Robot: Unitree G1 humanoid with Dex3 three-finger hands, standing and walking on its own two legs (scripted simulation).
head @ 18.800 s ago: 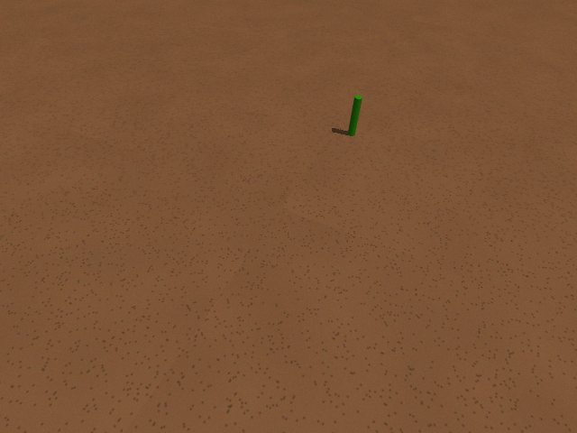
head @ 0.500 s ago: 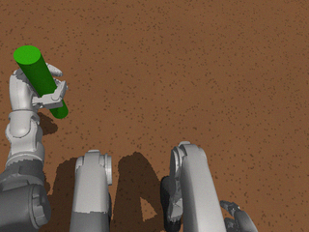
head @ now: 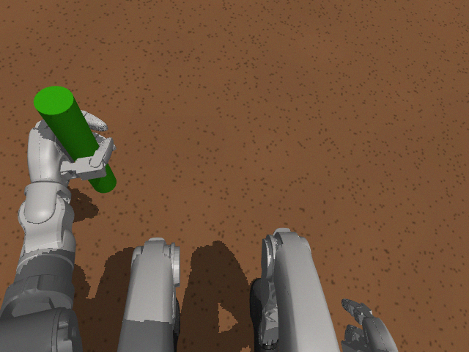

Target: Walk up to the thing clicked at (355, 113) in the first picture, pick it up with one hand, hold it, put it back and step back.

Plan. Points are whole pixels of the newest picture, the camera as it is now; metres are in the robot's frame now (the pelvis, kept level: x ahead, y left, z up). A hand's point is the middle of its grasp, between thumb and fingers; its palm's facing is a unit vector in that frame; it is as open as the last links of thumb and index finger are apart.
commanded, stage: lift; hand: left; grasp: from the side
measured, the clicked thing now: (85, 151) +0.44 +0.22 -0.03
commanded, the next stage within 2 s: hold in 1.62 s
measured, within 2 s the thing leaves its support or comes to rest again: neither
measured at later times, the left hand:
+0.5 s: hand (41, 96) +0.42 +0.19 +0.16, palm faces +0.10 -0.99 -0.05, open 5.7 cm
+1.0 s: hand out of the picture +0.40 +0.18 +0.26, palm faces +0.08 -1.00 -0.05, open 5.7 cm
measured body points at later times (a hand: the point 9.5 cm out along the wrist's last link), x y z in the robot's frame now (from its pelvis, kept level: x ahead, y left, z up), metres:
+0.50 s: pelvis +0.03 +0.00 +0.14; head +0.17 +0.02 +0.57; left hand +0.40 +0.24 +0.16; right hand +0.18 -0.24 +0.02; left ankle +0.07 +0.12 -0.40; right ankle +0.10 -0.14 -0.40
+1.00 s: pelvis +0.05 +0.00 +0.24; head +0.14 +0.02 +0.68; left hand +0.39 +0.23 +0.27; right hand +0.19 -0.24 +0.13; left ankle +0.07 +0.12 -0.40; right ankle +0.10 -0.14 -0.40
